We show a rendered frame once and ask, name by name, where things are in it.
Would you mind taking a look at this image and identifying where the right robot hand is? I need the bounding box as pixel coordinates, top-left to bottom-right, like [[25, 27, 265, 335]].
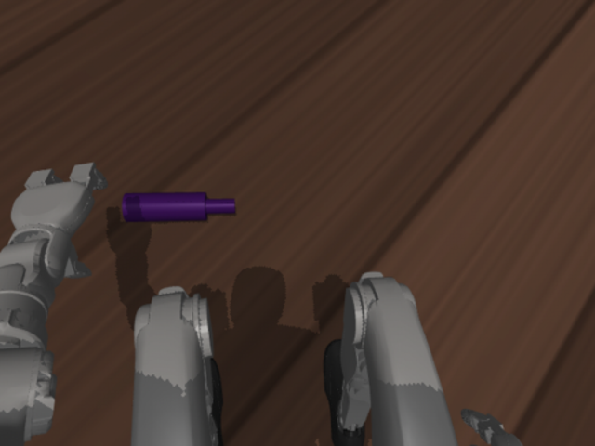
[[461, 409, 523, 446]]

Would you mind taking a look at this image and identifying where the left robot hand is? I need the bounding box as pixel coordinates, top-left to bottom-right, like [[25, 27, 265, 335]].
[[11, 163, 108, 279]]

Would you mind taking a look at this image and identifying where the right robot foot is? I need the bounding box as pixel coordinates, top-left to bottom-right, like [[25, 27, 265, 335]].
[[324, 339, 365, 446]]

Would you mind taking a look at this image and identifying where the bottle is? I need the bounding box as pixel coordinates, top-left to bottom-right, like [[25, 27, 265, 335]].
[[122, 192, 235, 222]]

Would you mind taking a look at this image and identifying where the left robot arm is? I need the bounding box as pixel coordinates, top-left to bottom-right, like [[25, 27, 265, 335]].
[[0, 224, 72, 446]]

